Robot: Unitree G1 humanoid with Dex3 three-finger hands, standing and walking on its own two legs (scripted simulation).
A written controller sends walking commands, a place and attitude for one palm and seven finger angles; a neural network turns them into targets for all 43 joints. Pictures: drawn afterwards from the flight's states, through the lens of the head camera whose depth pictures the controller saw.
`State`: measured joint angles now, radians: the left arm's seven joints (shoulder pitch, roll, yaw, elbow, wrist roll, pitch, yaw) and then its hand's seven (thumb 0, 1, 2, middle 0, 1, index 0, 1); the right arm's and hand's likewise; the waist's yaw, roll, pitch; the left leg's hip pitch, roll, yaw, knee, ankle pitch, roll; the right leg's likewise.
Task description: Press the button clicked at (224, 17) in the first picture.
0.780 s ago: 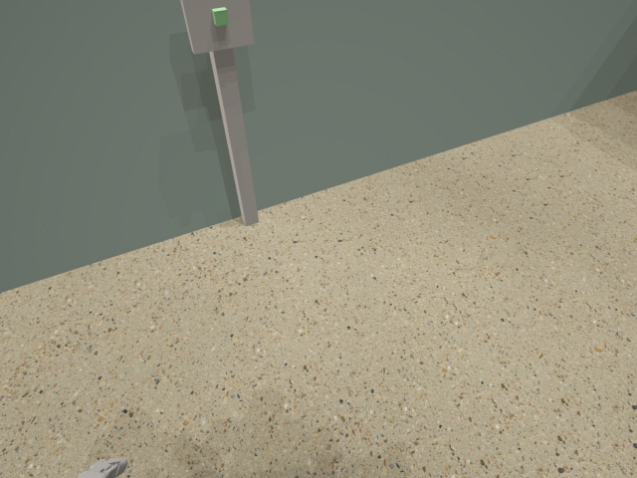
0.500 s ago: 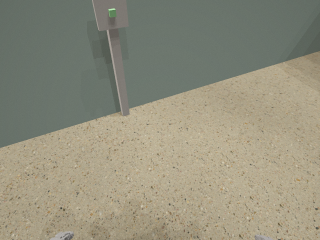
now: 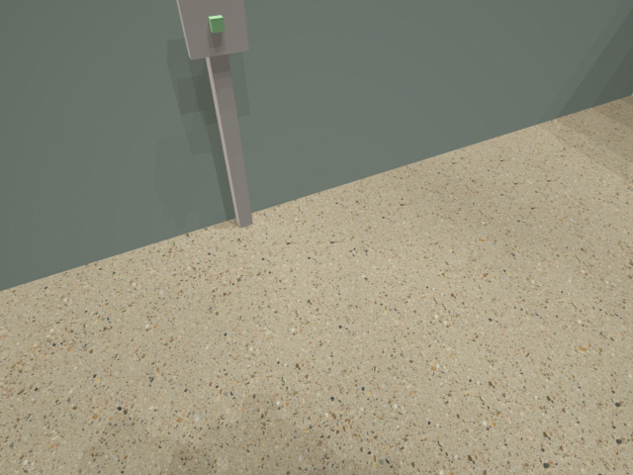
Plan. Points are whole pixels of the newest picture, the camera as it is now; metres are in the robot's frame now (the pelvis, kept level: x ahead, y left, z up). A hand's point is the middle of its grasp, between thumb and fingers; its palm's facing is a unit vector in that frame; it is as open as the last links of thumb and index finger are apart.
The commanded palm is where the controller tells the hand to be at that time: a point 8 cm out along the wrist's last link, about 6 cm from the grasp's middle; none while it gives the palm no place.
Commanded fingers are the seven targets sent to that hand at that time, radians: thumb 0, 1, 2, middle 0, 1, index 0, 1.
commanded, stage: stand and wait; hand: left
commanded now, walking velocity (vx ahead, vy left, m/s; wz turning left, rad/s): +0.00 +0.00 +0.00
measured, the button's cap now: (216, 23) +1.21 +0.35 +0.08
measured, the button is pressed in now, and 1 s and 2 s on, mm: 0 0 0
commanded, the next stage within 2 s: look at it before walking up in 0.04 s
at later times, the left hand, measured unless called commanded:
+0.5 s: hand out of the picture +0.07 +0.25 -0.16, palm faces -0.03 -0.94 -0.33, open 7.4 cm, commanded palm none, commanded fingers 0.00 0.90 0.90 -0.20 -0.30 -0.20 -0.30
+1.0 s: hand out of the picture +0.08 +0.25 -0.15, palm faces -0.03 -0.94 -0.33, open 7.4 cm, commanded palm none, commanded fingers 0.00 0.90 0.90 -0.20 -0.30 -0.20 -0.30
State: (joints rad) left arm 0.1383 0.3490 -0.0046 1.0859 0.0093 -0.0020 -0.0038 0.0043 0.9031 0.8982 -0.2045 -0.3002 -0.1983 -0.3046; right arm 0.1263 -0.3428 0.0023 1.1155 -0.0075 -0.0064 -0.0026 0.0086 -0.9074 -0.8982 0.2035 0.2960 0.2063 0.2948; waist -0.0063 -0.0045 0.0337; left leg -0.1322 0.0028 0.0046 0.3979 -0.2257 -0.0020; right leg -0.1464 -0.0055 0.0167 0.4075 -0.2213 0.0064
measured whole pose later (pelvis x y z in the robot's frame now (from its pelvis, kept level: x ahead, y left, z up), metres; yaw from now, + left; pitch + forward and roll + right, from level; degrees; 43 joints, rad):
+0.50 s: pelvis -0.01 +0.00 +0.00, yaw +0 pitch -2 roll +0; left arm 0.14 0.34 -0.01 1.09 0.01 0.00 -0.01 0.00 0.90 0.90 -0.20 -0.30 -0.20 -0.30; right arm 0.12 -0.34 0.00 1.12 -0.01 -0.01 0.00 0.01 -0.91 -0.90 0.20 0.30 0.21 0.29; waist 0.00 -0.01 0.03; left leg -0.14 0.00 0.00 0.38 -0.20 0.00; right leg -0.15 -0.01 0.02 0.39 -0.20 0.01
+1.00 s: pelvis +0.00 +0.00 +0.00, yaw +0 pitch -2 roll +0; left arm 0.13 0.34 -0.01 1.09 0.01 -0.01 0.00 0.00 0.90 0.90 -0.20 -0.30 -0.20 -0.30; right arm 0.10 -0.34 0.01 1.12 -0.01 -0.01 0.00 0.01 -0.91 -0.90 0.20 0.30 0.21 0.29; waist 0.00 0.00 0.03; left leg -0.13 0.01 0.00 0.37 -0.21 -0.01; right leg -0.14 0.00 0.02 0.37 -0.20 0.00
